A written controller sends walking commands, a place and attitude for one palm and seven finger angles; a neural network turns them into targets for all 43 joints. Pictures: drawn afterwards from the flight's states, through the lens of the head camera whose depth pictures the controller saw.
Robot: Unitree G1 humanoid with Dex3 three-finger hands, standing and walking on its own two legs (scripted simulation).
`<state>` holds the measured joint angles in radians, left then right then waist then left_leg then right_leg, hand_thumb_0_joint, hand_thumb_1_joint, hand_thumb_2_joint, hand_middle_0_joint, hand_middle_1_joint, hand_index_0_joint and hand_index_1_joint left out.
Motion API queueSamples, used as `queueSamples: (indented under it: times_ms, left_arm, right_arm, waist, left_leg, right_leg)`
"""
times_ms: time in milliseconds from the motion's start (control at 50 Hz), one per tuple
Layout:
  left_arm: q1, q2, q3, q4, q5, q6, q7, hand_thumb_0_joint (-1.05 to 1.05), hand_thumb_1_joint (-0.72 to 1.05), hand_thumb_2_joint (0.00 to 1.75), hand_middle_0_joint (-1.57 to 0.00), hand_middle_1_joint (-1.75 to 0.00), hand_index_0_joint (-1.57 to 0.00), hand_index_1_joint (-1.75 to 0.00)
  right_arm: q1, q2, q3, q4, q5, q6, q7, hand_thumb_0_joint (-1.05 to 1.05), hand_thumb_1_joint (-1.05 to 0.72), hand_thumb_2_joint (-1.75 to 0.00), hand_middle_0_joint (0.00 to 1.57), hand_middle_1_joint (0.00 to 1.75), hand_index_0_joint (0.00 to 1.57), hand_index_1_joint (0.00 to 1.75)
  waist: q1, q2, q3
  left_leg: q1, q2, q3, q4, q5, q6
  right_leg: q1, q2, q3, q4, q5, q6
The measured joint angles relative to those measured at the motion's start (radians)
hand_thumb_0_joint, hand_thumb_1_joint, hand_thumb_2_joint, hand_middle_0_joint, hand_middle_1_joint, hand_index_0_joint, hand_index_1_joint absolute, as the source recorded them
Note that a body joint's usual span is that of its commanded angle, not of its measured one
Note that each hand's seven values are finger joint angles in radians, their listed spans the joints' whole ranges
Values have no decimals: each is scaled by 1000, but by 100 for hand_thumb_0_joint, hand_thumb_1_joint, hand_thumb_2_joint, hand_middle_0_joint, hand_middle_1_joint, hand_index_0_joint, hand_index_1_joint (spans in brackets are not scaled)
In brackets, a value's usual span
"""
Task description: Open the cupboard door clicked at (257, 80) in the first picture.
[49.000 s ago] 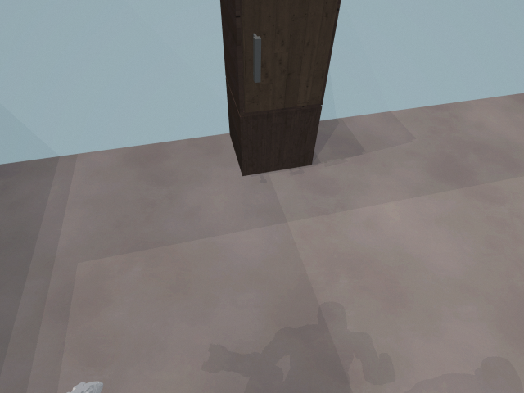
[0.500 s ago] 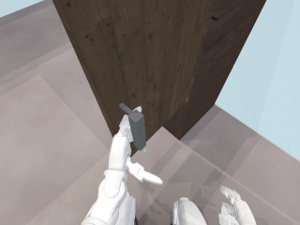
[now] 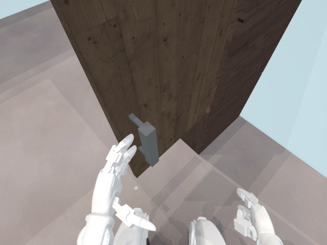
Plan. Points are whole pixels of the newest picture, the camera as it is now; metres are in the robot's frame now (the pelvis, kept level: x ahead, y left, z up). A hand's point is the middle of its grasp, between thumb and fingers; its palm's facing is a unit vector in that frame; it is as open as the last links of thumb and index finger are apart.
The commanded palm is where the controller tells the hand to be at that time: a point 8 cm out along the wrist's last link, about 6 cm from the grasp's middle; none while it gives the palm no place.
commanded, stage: slide the hand sideways off the handle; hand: left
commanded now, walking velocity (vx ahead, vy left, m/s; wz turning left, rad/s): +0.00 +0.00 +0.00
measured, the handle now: (144, 141) +0.35 +0.07 +0.04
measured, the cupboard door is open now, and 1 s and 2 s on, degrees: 92 92 92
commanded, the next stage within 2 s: draw the hand back to the body in 0.34 s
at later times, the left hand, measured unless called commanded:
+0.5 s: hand (113, 203) +0.21 +0.12 +0.04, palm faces -0.08 -1.00 -0.01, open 16.3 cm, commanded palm +0.19 +0.18 +0.05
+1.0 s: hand (57, 193) +0.20 +0.18 +0.14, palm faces +0.02 -0.99 -0.16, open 16.0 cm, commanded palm +0.17 +0.24 +0.16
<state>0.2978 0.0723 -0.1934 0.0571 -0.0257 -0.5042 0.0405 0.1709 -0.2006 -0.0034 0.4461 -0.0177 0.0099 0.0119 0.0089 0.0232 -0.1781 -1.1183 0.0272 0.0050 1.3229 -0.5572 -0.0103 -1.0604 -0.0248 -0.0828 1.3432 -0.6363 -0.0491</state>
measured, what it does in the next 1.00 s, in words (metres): rises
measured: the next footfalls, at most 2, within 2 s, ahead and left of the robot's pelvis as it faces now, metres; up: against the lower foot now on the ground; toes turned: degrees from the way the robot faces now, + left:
none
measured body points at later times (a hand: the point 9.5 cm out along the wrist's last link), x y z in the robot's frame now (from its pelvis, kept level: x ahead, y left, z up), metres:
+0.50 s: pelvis -0.01 +0.00 -0.01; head +0.08 -0.01 +0.43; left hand +0.21 +0.17 +0.04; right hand +0.19 -0.24 -0.10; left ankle +0.04 +0.13 -0.61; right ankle +0.01 -0.09 -0.61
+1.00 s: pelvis +0.02 +0.01 +0.06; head +0.04 +0.01 +0.51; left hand +0.20 +0.23 +0.15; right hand +0.20 -0.22 -0.01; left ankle +0.04 +0.13 -0.61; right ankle +0.01 -0.09 -0.61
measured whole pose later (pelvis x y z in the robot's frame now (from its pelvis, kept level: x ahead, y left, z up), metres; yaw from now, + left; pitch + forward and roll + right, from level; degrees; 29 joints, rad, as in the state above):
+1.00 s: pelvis +0.02 +0.01 +0.06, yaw +0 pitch +11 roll -2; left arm 0.60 0.27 0.07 -0.31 -0.17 -0.26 -0.10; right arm 0.28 -0.22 0.01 0.41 0.04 -0.03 -0.09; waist 0.01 0.04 -0.16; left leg -0.76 0.03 0.00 1.06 -0.49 0.00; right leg -0.68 0.00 -0.09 1.03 -0.53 -0.03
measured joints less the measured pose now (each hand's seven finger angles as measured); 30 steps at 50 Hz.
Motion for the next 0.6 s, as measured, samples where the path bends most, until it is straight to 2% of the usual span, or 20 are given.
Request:
queueSamples:
  times_ms: [160, 300, 400, 480, 600]
  left_arm:
    - [100, 35, 63, -68, -45, -7, -65, -2, -50, 30, -18, -31, -19, -32]
    - [143, 66, 146, -95, -113, -14, -135, -2, -50, 30, -16, -30, -16, -31]
    - [163, 77, 154, -126, -143, -5, -183, -2, -50, 30, -15, -30, -15, -31]
    - [162, 73, 137, -147, -140, 11, -185, -2, -50, 30, -15, -30, -15, -31]
    - [170, 105, 154, -242, -132, 90, -150, -2, -50, 30, -15, -30, -15, -31]
  right_arm:
    - [8, -3, -6, -6, 5, -17, -18, 1, -91, -90, 20, 29, 20, 30]
    - [15, -13, -15, 9, 12, -34, -38, 1, -91, -90, 20, 29, 20, 30]
    - [19, -21, -22, 12, 17, -48, -47, 1, -91, -90, 20, 29, 20, 30]
    - [20, -21, -23, 7, 17, -54, -51, 1, -91, -90, 20, 29, 20, 30]
    - [35, -1, -14, -11, 31, -34, -60, 1, -91, -90, 20, 29, 20, 30]
  waist:
    - [0, -1, -8]
    - [2, 2, -13]
    - [1, 9, -15]
    - [0, 12, -16]
    - [5, 17, 1]
  left_leg:
    - [-8, 6, -13, 14, -10, -12]
    - [-34, 9, -27, 42, -18, -18]
    - [-52, 9, -31, 61, -21, -14]
    - [-63, 9, -28, 75, -23, -8]
    - [-7, 11, -23, 40, -12, -3]
  right_leg:
    - [-5, 7, -12, 13, -12, -11]
    - [-24, 11, -24, 34, -21, -15]
    - [-37, 10, -27, 46, -21, -13]
    - [-48, 10, -24, 56, -20, -8]
    - [8, 13, -20, 16, -2, -2]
